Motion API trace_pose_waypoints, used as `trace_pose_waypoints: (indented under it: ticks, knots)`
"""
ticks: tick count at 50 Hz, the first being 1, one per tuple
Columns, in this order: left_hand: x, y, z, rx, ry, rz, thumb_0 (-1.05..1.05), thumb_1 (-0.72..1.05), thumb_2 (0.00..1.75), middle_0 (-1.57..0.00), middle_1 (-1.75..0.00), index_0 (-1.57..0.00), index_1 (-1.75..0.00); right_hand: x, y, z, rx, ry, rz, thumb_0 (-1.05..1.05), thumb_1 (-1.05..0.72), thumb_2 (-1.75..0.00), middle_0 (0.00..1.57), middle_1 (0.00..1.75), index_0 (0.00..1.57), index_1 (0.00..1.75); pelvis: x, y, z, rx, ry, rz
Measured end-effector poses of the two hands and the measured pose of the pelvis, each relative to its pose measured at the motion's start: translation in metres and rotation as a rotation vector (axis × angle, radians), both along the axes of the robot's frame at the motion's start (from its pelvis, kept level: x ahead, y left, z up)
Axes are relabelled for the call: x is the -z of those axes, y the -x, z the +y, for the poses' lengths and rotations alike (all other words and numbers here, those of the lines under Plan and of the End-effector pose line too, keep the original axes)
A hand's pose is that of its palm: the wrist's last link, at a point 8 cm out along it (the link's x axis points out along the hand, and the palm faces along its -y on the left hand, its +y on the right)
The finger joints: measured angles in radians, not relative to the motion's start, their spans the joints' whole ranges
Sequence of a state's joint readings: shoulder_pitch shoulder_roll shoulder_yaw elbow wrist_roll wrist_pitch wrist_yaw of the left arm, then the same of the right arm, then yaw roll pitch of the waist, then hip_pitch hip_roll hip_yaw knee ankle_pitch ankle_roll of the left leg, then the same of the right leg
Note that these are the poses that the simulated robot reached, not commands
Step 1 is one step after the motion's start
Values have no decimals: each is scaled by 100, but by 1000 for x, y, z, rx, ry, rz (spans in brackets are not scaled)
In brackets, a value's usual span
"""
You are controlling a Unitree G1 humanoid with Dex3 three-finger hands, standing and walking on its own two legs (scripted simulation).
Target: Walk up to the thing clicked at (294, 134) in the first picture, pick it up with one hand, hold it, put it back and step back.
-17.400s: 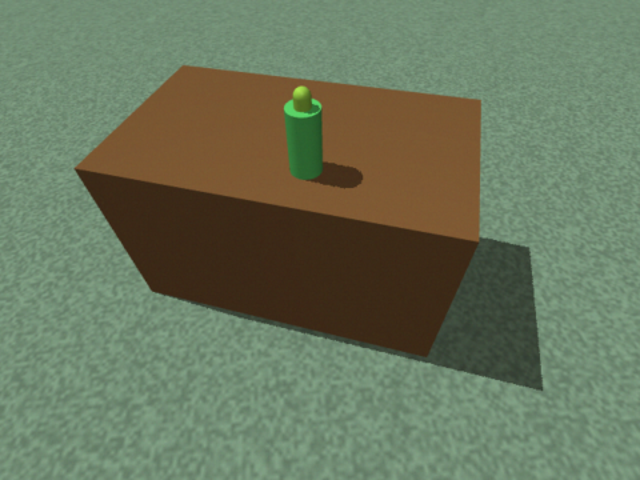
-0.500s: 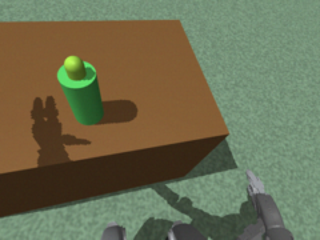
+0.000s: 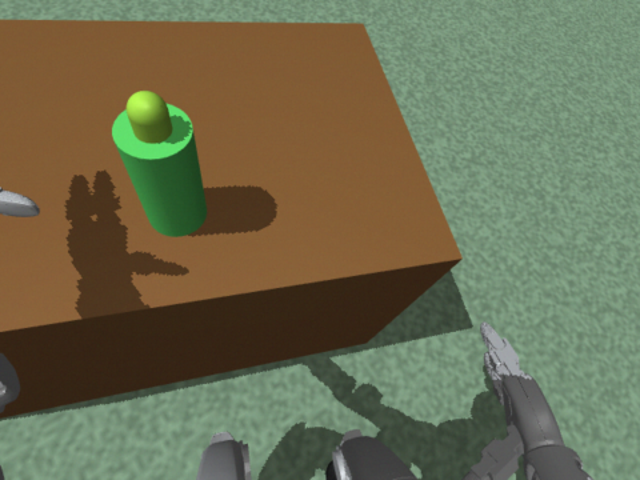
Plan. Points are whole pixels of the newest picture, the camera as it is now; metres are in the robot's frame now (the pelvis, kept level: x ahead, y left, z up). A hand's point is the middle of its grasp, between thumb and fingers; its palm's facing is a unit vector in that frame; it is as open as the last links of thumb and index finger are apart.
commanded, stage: approach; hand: left
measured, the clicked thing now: (164, 165) +0.52 +0.15 +0.01
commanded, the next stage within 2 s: close in in 0.06 s
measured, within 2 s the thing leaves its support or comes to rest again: leaves its support in 0.36 s
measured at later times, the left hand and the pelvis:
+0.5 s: hand (138, 143) +0.56 +0.19 +0.01, palm faces +0.15 -0.99 -0.02, open 17.7 cm; pelvis -0.03 -0.01 -0.05, yaw -2 degrees
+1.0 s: hand (147, 143) +0.56 +0.18 +0.01, palm faces +0.16 -0.99 -0.01, open 16.9 cm; pelvis -0.02 -0.01 -0.05, yaw -1 degrees
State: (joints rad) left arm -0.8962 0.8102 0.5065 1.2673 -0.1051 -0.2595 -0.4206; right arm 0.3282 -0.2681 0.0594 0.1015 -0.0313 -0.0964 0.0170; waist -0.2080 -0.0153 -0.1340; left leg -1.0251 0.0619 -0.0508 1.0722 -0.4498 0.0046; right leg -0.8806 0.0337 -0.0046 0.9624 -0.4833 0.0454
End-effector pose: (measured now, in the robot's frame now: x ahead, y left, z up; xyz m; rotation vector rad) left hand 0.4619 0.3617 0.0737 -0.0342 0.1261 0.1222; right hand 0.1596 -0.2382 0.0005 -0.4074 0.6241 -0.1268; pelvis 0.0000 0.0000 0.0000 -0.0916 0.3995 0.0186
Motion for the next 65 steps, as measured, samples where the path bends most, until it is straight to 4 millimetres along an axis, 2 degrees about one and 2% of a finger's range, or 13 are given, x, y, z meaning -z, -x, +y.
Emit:
trace_pose_waypoints:
  ticks: [5,11,14,16,20,25,39,49,65]
  knots:
    - [35,-14,-42,38,27,-5,-1,-50,10,-2,-4,-2,-6,-2,4,-3,-12,39,-17,0,57,-5,6,6,6,5,9,8,-2,3,4,21]
    - [72,-36,-92,48,26,-11,-1,-49,12,-2,-5,-2,-6,-3,22,-15,16,101,-27,0,57,-5,6,6,6,5,25,18,-5,17,8,53]
    - [83,-48,-111,38,24,-34,-1,-48,12,-2,-5,-2,-6,0,32,-20,37,123,-15,0,56,-5,6,6,6,5,33,22,-7,26,8,71]
    - [83,-55,-117,21,27,-69,0,-51,11,-2,-5,-2,-6,6,38,-24,54,131,3,0,56,-5,6,6,6,5,38,24,-8,30,7,85]
    - [72,-68,-120,-24,-5,-117,2,-57,9,-3,-6,-3,-7,17,46,-31,83,135,35,-1,55,-5,6,6,6,5,48,26,-9,36,5,108]
    - [67,-74,-123,-26,-57,-82,2,-61,8,-4,-7,-5,-7,24,45,-35,103,123,35,-1,54,-5,6,6,6,5,53,26,-10,38,6,124]
    - [68,-70,-132,-32,-34,-83,1,-61,6,-6,-6,-7,-6,10,28,-34,65,130,15,0,53,-5,6,6,6,5,48,20,-12,23,6,121]
    - [67,-73,-134,-37,-47,-73,3,-61,6,-23,-14,-24,-14,5,21,-33,52,134,2,0,52,-5,6,6,6,5,46,18,-11,18,8,112]
    - [69,-73,-132,-53,-33,-68,4,-61,15,-43,-29,-43,-30,5,28,-31,55,118,6,0,50,-5,6,6,6,5,47,20,-11,26,4,114]
